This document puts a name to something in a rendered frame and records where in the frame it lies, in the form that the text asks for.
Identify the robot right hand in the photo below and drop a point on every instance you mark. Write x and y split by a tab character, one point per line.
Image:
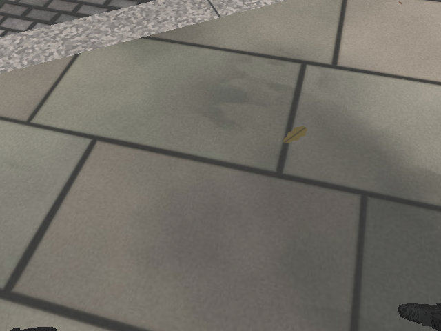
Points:
425	314

